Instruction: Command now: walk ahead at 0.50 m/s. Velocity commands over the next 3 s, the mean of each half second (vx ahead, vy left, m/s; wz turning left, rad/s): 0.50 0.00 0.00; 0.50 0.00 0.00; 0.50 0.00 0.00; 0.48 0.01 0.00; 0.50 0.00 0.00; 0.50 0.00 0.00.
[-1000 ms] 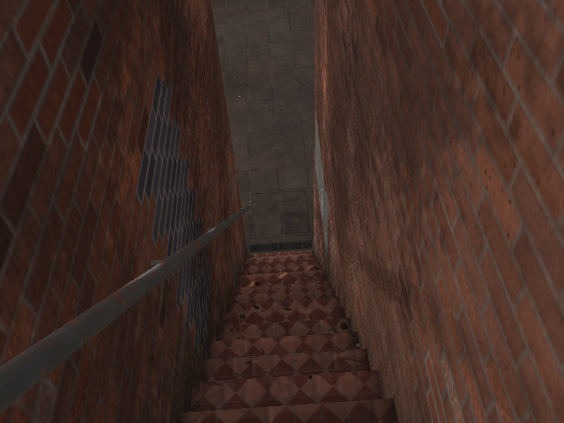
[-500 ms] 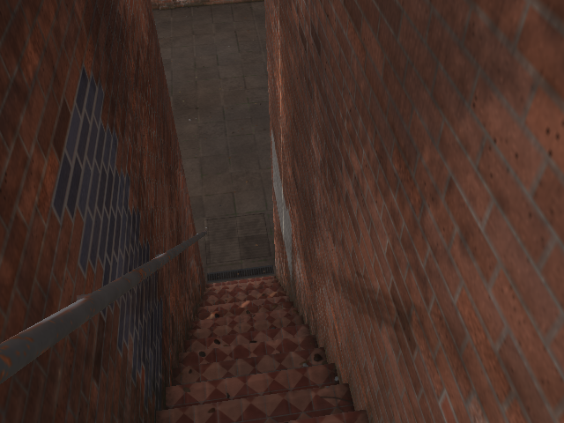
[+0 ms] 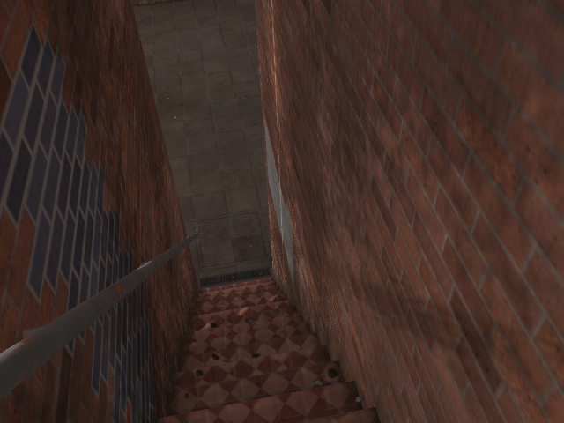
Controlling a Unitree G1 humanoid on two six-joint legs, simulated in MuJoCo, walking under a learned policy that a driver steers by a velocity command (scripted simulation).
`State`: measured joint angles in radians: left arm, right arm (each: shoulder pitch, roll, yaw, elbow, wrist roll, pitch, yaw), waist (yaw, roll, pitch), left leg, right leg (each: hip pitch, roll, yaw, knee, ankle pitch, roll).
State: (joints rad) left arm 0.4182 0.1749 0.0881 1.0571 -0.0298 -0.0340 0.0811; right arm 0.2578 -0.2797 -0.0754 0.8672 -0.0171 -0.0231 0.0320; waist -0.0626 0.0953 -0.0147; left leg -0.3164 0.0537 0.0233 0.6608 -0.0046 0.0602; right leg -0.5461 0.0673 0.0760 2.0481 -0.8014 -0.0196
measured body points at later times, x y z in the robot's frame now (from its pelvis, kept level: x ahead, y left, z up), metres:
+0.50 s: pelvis +0.26 +0.03 -0.27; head +0.27 +0.06 +0.18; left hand +0.24 +0.28 -0.43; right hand +0.28 -0.22 -0.39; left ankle +0.19 +0.17 -0.68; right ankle +0.25 -0.10 -0.99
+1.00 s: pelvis +0.56 +0.15 -0.59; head +0.55 +0.18 -0.14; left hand +0.72 +0.37 -0.71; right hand +0.32 -0.02 -0.69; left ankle +0.43 +0.24 -1.22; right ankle +0.70 -0.02 -1.18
